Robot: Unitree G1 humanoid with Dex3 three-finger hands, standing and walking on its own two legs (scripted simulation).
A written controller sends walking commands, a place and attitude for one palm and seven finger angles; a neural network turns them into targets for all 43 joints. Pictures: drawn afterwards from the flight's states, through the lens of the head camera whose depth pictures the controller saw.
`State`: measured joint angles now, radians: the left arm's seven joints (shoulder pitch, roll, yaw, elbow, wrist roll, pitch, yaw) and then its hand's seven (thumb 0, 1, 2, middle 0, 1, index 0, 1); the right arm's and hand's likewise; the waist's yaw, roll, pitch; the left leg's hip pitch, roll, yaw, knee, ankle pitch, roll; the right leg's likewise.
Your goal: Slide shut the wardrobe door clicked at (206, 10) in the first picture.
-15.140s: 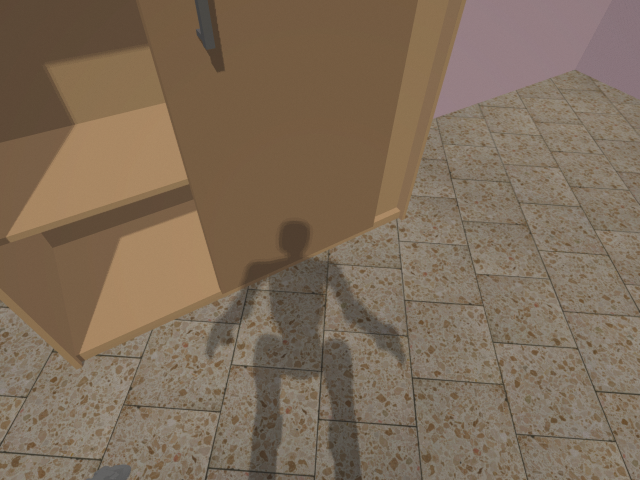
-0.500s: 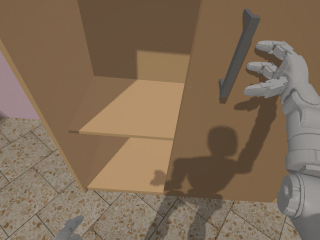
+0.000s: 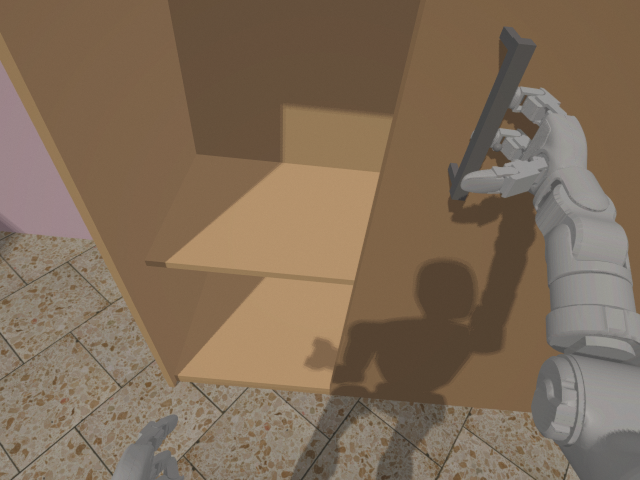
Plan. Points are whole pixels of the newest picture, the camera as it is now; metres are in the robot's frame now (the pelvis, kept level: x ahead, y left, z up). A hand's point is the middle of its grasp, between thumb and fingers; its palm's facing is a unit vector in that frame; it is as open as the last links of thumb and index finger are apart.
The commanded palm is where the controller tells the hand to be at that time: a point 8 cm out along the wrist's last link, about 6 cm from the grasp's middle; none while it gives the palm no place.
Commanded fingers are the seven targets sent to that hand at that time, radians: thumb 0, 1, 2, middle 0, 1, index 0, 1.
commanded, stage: slide the fingers in behind the handle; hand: right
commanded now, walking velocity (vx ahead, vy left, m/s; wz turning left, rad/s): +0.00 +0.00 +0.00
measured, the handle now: (481, 121) +0.49 -0.13 +0.25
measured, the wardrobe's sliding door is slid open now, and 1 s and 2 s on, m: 0.49 0.49 0.49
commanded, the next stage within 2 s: grip the handle and tug to test in 1.88 s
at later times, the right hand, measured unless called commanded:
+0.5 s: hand (505, 153) +0.44 -0.16 +0.23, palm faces +0.00 +1.00 -0.01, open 14.0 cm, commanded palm +0.42 -0.20 +0.24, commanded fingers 0.00 0.50 -0.30 0.30 1.20 0.30 1.20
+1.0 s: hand (493, 148) +0.44 -0.14 +0.24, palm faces +0.01 +1.00 -0.01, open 14.0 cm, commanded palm +0.42 -0.18 +0.24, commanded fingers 0.00 0.50 -0.30 0.30 1.20 0.30 1.20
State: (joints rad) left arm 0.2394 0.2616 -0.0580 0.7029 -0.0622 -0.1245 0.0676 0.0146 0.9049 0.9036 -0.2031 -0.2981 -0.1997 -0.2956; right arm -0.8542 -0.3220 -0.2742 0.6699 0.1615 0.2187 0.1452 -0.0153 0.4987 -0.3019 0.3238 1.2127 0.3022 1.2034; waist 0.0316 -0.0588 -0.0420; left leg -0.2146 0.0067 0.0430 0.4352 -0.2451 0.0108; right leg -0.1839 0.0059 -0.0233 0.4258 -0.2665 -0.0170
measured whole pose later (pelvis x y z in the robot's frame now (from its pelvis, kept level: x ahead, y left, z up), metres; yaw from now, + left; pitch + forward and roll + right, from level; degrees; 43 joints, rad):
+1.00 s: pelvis +0.00 -0.01 +0.00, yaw -1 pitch +1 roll +0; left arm 0.25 0.25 -0.06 0.74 -0.06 -0.14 0.06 0.01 0.90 0.90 -0.20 -0.30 -0.20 -0.30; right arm -0.90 -0.27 -0.20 0.70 0.17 0.21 0.08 -0.02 0.50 -0.30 0.30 1.23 0.30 1.20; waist 0.01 -0.05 -0.04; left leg -0.22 0.02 0.05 0.45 -0.25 0.00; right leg -0.20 0.02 -0.01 0.44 -0.27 -0.03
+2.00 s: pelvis +0.00 +0.00 +0.00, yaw +0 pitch +1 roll +0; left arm 0.24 0.25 -0.05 0.72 -0.06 -0.10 0.06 0.01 0.91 0.90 -0.20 -0.30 -0.20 -0.30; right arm -0.89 -0.23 -0.19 0.65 0.16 0.24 0.04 -0.02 0.50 -0.30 0.33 1.23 0.31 1.22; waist 0.02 -0.05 -0.04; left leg -0.21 0.01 0.05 0.43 -0.24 0.01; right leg -0.18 0.01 -0.02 0.43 -0.26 -0.02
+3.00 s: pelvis +0.00 -0.01 +0.00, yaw +0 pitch +0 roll +0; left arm 0.21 0.25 -0.05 0.71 -0.05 -0.07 0.05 0.01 0.91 0.90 -0.20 -0.30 -0.20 -0.30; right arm -0.83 -0.20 -0.17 0.52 0.16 0.30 0.01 0.01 -0.77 -0.84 0.43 1.40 0.40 1.40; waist 0.01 -0.06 -0.04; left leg -0.18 0.01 0.04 0.42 -0.25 0.00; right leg -0.16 0.01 -0.02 0.42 -0.27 -0.02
